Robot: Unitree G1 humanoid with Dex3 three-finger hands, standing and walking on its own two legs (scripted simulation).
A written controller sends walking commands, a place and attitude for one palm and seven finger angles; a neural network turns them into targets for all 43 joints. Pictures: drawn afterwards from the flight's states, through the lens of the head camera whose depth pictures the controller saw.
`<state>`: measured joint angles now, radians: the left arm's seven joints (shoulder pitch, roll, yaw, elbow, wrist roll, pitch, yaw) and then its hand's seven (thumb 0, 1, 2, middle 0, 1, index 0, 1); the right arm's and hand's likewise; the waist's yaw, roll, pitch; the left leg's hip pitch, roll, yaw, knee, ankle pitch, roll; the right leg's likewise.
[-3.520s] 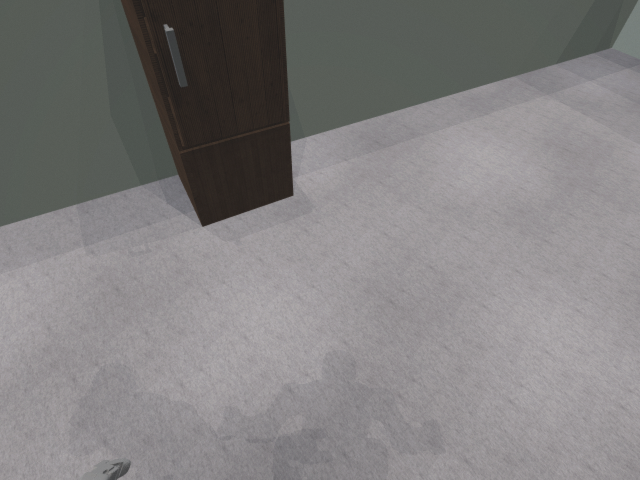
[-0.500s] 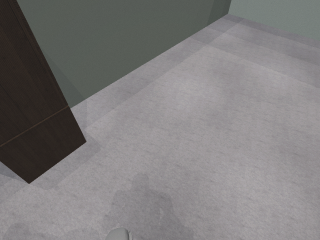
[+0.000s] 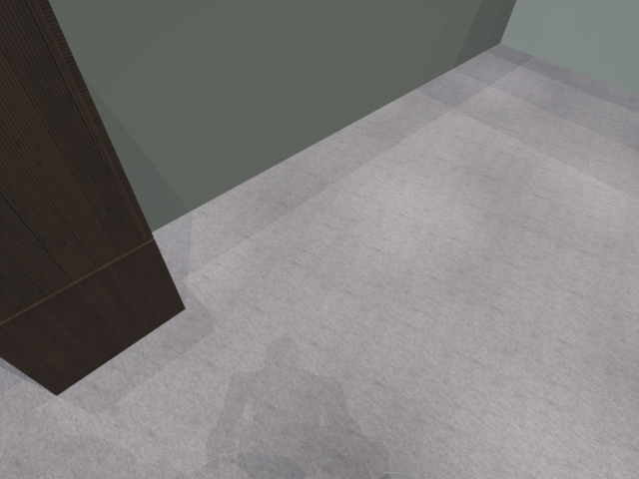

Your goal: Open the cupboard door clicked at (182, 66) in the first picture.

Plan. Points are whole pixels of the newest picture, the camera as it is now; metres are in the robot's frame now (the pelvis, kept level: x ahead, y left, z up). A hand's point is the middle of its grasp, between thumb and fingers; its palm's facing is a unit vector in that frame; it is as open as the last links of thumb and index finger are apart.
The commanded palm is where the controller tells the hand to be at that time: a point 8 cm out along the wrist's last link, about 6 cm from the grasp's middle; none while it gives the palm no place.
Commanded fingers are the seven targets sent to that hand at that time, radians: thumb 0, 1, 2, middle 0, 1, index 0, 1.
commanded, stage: turn to face it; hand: left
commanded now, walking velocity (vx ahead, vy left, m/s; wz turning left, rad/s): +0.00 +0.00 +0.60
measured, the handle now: out of the picture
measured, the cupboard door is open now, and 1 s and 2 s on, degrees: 0 0 0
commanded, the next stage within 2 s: take the last steps up to it in 1.14 s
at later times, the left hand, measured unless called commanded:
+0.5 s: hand out of the picture +0.05 +0.18 -0.17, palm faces +0.34 -0.91 -0.23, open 7.4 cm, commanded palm none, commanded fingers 0.00 0.90 0.90 -0.20 -0.30 -0.20 -0.30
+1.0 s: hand out of the picture +0.03 +0.18 -0.15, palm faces +0.55 -0.77 -0.31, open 7.4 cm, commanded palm none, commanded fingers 0.00 0.90 0.90 -0.20 -0.30 -0.20 -0.30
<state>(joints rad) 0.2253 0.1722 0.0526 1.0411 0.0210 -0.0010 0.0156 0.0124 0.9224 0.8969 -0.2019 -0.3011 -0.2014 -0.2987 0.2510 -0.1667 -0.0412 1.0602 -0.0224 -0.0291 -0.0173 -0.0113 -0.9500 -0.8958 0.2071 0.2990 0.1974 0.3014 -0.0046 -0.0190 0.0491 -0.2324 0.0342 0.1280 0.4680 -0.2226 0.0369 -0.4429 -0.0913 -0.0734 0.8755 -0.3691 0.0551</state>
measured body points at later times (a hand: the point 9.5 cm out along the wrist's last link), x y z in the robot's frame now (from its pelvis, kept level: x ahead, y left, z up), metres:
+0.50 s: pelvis +0.04 -0.03 -0.01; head +0.08 -0.01 +0.44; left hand +0.03 +0.23 -0.16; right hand +0.23 -0.25 -0.14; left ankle +0.02 +0.10 -0.72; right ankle +0.07 -0.13 -0.74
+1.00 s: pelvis +0.06 -0.05 -0.01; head +0.10 -0.07 +0.43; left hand +0.00 +0.22 -0.13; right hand +0.27 -0.22 -0.17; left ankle +0.00 +0.08 -0.70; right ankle +0.13 -0.14 -0.74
